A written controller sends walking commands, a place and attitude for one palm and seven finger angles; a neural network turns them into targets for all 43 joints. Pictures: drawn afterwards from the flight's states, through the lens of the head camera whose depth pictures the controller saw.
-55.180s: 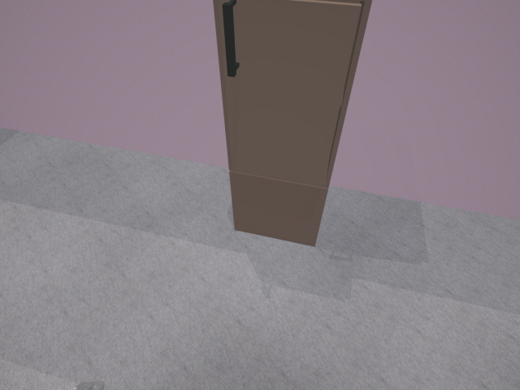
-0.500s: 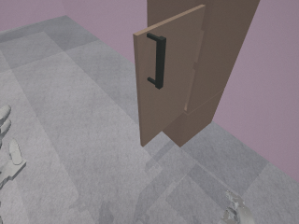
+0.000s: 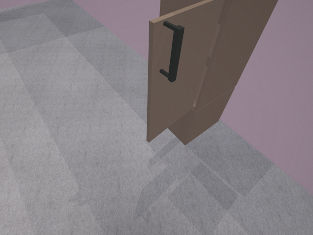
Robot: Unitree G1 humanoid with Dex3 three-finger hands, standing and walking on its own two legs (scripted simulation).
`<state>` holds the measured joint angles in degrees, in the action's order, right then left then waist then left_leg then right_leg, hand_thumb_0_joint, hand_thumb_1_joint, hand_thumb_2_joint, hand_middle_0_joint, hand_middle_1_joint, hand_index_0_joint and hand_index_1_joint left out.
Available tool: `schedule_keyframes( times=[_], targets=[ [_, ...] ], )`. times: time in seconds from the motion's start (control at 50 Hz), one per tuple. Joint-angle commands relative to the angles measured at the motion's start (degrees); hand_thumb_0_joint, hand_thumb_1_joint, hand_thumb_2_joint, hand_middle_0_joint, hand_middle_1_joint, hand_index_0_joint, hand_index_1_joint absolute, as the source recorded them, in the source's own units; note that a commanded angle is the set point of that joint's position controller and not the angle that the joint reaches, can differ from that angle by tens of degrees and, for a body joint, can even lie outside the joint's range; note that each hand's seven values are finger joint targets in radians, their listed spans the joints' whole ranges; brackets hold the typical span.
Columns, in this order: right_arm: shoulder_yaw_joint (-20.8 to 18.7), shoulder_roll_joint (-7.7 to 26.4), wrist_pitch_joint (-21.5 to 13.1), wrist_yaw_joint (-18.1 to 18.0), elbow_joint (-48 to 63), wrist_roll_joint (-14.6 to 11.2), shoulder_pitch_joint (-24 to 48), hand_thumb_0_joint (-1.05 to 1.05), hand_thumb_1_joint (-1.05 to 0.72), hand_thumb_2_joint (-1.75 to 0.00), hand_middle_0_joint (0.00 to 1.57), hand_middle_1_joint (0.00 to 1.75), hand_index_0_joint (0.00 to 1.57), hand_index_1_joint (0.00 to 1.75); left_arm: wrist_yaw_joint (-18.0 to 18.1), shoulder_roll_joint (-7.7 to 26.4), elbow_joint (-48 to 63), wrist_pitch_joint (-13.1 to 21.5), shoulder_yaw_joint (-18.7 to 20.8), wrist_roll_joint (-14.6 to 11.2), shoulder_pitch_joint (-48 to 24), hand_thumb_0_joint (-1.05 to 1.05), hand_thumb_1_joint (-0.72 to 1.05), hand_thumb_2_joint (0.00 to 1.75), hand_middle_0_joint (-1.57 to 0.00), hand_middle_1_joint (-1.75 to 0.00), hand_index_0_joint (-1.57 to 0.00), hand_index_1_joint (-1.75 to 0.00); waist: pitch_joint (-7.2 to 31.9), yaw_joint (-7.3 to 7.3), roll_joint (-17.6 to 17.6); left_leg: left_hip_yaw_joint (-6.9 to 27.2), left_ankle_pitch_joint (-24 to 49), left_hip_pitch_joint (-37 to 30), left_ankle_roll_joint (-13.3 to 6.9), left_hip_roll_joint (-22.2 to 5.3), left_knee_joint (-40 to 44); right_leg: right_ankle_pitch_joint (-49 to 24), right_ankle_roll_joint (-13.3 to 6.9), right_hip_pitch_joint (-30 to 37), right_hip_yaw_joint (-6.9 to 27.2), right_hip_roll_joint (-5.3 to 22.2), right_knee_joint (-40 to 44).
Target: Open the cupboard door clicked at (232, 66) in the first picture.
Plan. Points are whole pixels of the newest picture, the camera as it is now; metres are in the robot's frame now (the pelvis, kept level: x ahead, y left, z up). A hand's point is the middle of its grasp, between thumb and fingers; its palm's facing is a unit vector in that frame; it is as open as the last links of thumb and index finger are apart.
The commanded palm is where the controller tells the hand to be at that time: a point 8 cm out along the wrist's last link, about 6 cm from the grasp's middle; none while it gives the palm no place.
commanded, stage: let the arm hang, fingers relaxed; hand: left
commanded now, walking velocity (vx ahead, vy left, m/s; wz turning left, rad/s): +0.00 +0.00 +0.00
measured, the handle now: (170, 53) +0.59 +0.00 +0.15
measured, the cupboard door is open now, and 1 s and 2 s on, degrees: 96 96 96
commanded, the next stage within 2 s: look to check the result in 0.70 s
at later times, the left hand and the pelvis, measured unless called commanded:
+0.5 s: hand out of the picture -0.01 +0.16 -0.17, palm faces +0.05 -0.98 -0.17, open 7.4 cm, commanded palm none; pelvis +0.01 +0.00 +0.00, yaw -1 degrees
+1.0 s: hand out of the picture +0.00 +0.16 -0.17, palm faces +0.04 -0.98 -0.19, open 7.4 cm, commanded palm none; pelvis +0.03 +0.00 +0.00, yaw -1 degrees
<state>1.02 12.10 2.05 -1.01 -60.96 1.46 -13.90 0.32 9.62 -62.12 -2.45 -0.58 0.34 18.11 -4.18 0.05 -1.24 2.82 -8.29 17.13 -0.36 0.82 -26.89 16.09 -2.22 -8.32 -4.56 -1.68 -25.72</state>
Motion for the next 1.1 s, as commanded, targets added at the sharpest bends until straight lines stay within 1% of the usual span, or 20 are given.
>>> schedule_keyframes(
  times=[0.0,0.02,0.08,0.12,0.14,0.18,0.2,0.26,0.42,0.48,0.5,0.58,0.64,0.66,0.68,0.78,0.8,0.82,1.0,1.08],
  targets=[
    [-1.7,5.0,-1.0,-1.0,0.9,-0.5,-1.1,0.0,-0.9,-0.9,0.2,0.3,0.2,0.3,0.9,7.2,-0.4,2.6,2.0,-0.1,1.9,0.0,0.9,0.9,-0.2,-0.3,-0.2,-0.3,1.6,-0.69,5.2,5.4,-3.5,-4.3,-1.5,-4.7,5.2,3.8,-1.6,-3.8,7.7,7.1,9.6],
    [-1.8,4.4,-0.9,-1.1,0.2,-0.4,-2.3,0.0,-0.9,-0.9,0.2,0.3,0.2,0.3,1.0,6.4,-1.2,2.6,1.9,-0.1,2.4,0.0,0.9,0.9,-0.2,-0.3,-0.2,-0.3,1.1,-0.95,3.7,5.0,-3.9,-4.5,-1.5,-4.6,5.0,4.7,-1.6,-4.5,7.6,7.3,10.0],
    [-1.9,3.1,-0.5,-1.3,-1.3,-0.3,-4.7,0.0,-0.9,-0.9,0.2,0.3,0.2,0.3,1.3,4.9,-2.9,2.5,1.7,-0.1,4.2,0.0,0.9,0.9,-0.2,-0.3,-0.2,-0.3,-1.5,-1.25,3.1,5.0,-6.8,-4.2,-1.6,-4.3,5.1,8.2,-1.7,-7.2,7.8,7.1,10.3],
    [-2.0,2.1,-0.4,-1.3,-1.8,-0.3,-5.9,0.0,-0.9,-0.9,0.2,0.3,0.2,0.3,1.5,4.4,-3.6,2.4,1.8,-0.1,5.5,0.0,0.9,0.9,-0.2,-0.3,-0.2,-0.3,-1.6,-1.12,1.8,4.8,-7.6,-3.7,-1.8,-4.4,5.3,9.2,-1.7,-7.4,7.3,6.9,9.9],
    [-2.0,1.8,-0.4,-1.3,-2.1,-0.2,-6.4,0.0,-0.9,-0.9,0.2,0.3,0.2,0.3,1.5,3.9,-3.9,2.4,1.8,-0.1,5.9,0.0,0.9,0.9,-0.2,-0.3,-0.2,-0.3,-2.3,-1.05,1.1,4.8,-7.9,-3.2,-1.8,-4.3,5.5,9.5,-1.6,-7.7,7.2,6.8,9.6],
    [-1.9,1.3,-0.5,-1.3,-2.5,-0.2,-7.3,0.0,-0.9,-0.9,0.2,0.3,0.2,0.3,1.7,3.4,-4.3,2.4,1.8,-0.1,6.8,0.0,0.9,0.9,-0.2,-0.3,-0.2,-0.3,-1.9,-0.99,0.7,5.0,-7.7,-3.0,-2.0,-4.4,5.8,8.9,-1.6,-7.4,7.2,6.7,8.8],
    [-1.9,1.2,-0.6,-1.3,-2.6,-0.3,-7.2,0.0,-0.9,-0.9,0.2,0.3,0.2,0.3,1.7,3.2,-4.4,2.5,1.9,-0.1,7.3,0.0,0.9,0.9,-0.2,-0.3,-0.2,-0.3,-2.0,-0.63,1.4,4.9,-7.3,-2.6,-2.1,-4.4,5.9,8.5,-1.5,-7.1,6.9,6.6,8.5],
    [-1.9,-0.1,-0.7,-1.3,-3.1,-0.2,-7.7,0.0,-0.9,-0.9,0.2,0.3,0.2,0.3,1.9,2.6,-4.4,2.5,2.0,-0.1,7.8,0.0,0.9,0.9,-0.2,-0.3,-0.2,-0.3,-3.2,-0.45,-0.1,5.0,-6.9,-1.2,-2.2,-4.2,6.3,7.6,-1.4,-6.7,6.7,6.6,7.9],
    [-1.8,-1.5,-1.2,-1.2,-3.6,-0.1,-7.6,0.0,-0.9,-0.9,0.2,0.3,0.2,0.3,2.2,2.0,-3.3,2.8,2.3,-0.1,6.9,0.0,0.9,0.9,-0.2,-0.3,-0.2,-0.3,-3.9,-0.39,1.3,4.5,-3.0,-1.5,-2.1,-4.2,5.9,4.3,-1.2,-6.5,6.6,6.9,7.2],
    [-1.7,-1.3,-1.4,-1.2,-3.7,0.0,-7.6,0.0,-0.9,-0.9,0.2,0.3,0.2,0.3,2.3,1.9,-2.9,2.9,2.5,-0.1,6.1,0.0,0.9,0.9,-0.2,-0.3,-0.2,-0.3,-4.0,-0.39,2.1,5.1,-2.2,-1.1,-2.1,-4.3,6.5,2.7,-1.1,-5.4,6.3,6.8,6.6],
    [-1.8,-1.1,-1.5,-1.3,-3.6,-0.1,-7.4,0.0,-0.9,-0.9,0.2,0.3,0.2,0.3,2.3,2.0,-2.7,2.9,2.6,0.0,6.3,0.0,0.9,0.9,-0.2,-0.3,-0.2,-0.3,-3.3,-0.02,2.0,4.9,-1.3,-1.4,-2.1,-4.5,6.2,2.0,-1.0,-4.8,6.1,6.7,6.6],
    [-1.7,-0.9,-1.7,-1.3,-3.4,-0.1,-6.7,0.0,-0.9,-0.9,0.2,0.3,0.2,0.3,2.2,2.2,-2.6,3.0,2.6,-0.1,5.2,0.0,0.9,0.9,-0.2,-0.3,-0.2,-0.3,-2.5,-0.15,3.0,4.8,0.9,-2.2,-2.0,-4.5,6.3,-0.5,-1.0,-3.5,6.4,7.0,6.6],
    [-1.7,-0.7,-1.7,-1.3,-3.3,-0.1,-6.2,0.0,-0.9,-0.9,0.2,0.3,0.2,0.3,2.1,2.5,-2.4,3.1,2.6,-0.1,4.8,0.0,0.9,0.9,-0.2,-0.3,-0.2,-0.3,-2.5,-0.28,1.9,4.0,1.6,-2.6,-1.7,-4.2,5.4,-0.3,-1.0,-3.4,6.8,7.4,7.6],
    [-1.8,-0.5,-1.6,-1.3,-3.2,-0.1,-6.0,0.0,-0.9,-0.9,0.2,0.3,0.2,0.3,2.1,2.5,-2.3,3.1,2.5,-0.2,4.6,0.0,0.9,0.9,-0.2,-0.3,-0.2,-0.3,-2.5,-0.44,2.4,3.7,1.9,-3.2,-1.6,-4.1,5.0,-0.3,-1.1,-3.8,6.9,7.6,7.9],
    [-1.7,-0.4,-1.7,-1.3,-3.3,-0.1,-6.3,0.0,-0.9,-0.9,0.2,0.3,0.2,0.3,2.1,2.8,-2.2,3.2,2.6,-0.2,4.3,0.0,0.9,0.9,-0.2,-0.3,-0.2,-0.3,-1.7,-0.63,2.0,3.8,2.6,-3.7,-1.6,-4.3,5.2,-0.8,-1.1,-3.3,6.9,7.5,7.8],
    [-1.7,0.5,-1.8,-1.4,-3.3,-0.2,-5.2,0.0,-0.9,-0.9,0.2,0.3,0.2,0.3,2.0,3.0,-2.3,3.2,2.4,-0.2,4.3,0.0,0.9,0.9,-0.2,-0.3,-0.2,-0.3,-0.6,-0.47,2.7,4.1,4.9,-5.1,-1.8,-4.9,5.2,-3.4,-0.8,-2.3,6.5,7.4,7.5],
    [-1.7,0.6,-1.7,-1.4,-3.1,-0.4,-4.9,0.0,-0.9,-0.9,0.2,0.3,0.2,0.3,2.1,3.1,-2.4,3.2,2.4,-0.2,4.4,0.0,0.9,0.9,-0.2,-0.3,-0.2,-0.3,-0.7,-0.28,1.3,4.0,5.3,-5.3,-1.9,-4.9,4.9,-3.7,-0.7,-2.4,6.3,7.3,7.7],
    [-1.7,0.7,-1.7,-1.5,-3.2,-0.3,-4.8,0.0,-0.9,-0.9,0.2,0.3,0.2,0.3,2.1,3.0,-2.5,3.2,2.3,-0.2,4.2,0.0,0.9,0.9,-0.2,-0.3,-0.2,-0.3,-0.9,-0.5,1.2,3.9,5.4,-5.4,-1.8,-4.9,4.9,-4.1,-0.6,-2.4,6.4,7.4,7.8],
    [-1.6,1.5,-1.8,-1.6,-3.6,-0.5,-3.7,0.0,-0.9,-0.9,0.2,0.3,0.2,0.3,2.1,3.6,-2.7,3.2,2.2,-0.2,4.3,0.0,0.9,0.9,-0.2,-0.3,-0.2,-0.3,0.1,-0.33,1.2,3.8,7.3,-7.0,-1.9,-5.2,5.0,-5.8,-0.4,-1.2,6.3,7.3,8.0],
    [-1.5,1.5,-1.8,-1.6,-3.8,-0.4,-3.2,0.0,-0.9,-0.9,0.2,0.3,0.2,0.3,2.1,3.3,-2.8,3.2,2.1,-0.3,4.2,0.0,0.9,0.9,-0.2,-0.3,-0.2,-0.3,-0.9,-0.33,1.4,3.7,7.1,-6.8,-1.8,-5.0,5.2,-6.3,-0.4,-1.4,6.4,7.6,8.4]
  ],
)
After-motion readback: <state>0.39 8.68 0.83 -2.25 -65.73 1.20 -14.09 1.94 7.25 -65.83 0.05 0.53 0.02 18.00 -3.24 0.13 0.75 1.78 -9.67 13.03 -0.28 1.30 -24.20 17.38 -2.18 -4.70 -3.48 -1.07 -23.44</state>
